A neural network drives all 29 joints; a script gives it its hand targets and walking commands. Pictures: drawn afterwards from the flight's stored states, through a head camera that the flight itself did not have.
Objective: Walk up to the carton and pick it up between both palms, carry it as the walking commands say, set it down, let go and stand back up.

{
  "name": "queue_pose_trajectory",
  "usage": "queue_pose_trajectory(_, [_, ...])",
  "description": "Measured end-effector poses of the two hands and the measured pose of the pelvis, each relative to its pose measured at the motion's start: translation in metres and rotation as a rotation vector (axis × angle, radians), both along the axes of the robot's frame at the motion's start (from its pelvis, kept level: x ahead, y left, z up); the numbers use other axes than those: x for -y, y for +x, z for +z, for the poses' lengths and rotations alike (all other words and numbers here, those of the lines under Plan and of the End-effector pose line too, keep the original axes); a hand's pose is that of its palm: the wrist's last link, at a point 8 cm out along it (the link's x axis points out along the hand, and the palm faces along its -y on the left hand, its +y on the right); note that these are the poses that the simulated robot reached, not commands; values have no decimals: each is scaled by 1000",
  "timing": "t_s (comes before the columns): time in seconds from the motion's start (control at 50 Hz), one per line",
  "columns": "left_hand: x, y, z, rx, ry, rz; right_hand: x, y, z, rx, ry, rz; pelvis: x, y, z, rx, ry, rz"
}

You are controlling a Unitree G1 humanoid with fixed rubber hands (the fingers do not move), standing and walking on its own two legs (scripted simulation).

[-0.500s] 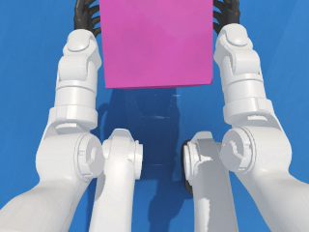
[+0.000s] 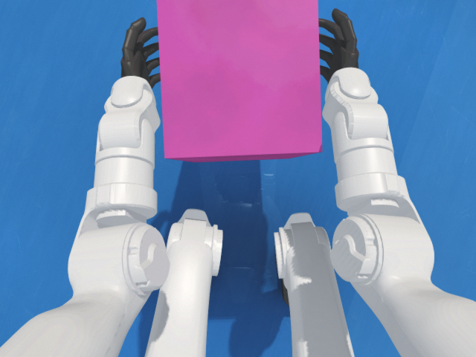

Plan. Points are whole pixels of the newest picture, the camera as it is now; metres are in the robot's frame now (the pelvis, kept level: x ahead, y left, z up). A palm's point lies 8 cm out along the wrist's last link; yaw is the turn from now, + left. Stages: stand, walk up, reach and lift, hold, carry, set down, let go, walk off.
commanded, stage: reach and lift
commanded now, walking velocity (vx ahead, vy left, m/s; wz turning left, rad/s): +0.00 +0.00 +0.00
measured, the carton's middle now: (240, 96) +0.51 +0.02 -0.17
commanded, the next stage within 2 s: none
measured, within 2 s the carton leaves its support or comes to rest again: neither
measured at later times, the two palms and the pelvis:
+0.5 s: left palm (116, 71) +0.49 +0.17 -0.02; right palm (365, 60) +0.51 -0.12 -0.02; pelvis +0.00 +0.00 +0.05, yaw +0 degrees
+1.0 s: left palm (84, 60) +0.47 +0.17 +0.05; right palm (405, 48) +0.49 -0.12 +0.06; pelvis +0.02 +0.00 +0.11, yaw +0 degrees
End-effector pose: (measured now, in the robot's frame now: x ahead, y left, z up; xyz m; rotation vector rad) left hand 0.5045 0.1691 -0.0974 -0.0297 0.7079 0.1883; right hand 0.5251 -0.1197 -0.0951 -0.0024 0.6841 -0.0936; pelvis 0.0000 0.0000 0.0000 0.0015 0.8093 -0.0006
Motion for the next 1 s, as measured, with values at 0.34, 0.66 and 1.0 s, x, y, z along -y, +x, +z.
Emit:
queue_pose_trajectory(0.34, [0, -12, 50, 3, -2, 4, 0, -11, 52, 2, -1, 2, 1, 0, 32, 15, -1, 1])
queue_pose_trajectory(0.66, [1, -22, 100, 0, -5, 3, 2, -22, 101, -1, -2, -2, -1, 9, 70, 49, -6, 3])
queue_pose_trajectory(1.0, [4, -36, 149, 3, -7, 4, 4, -37, 150, 2, 2, -8, -1, 21, 113, 98, -6, 4])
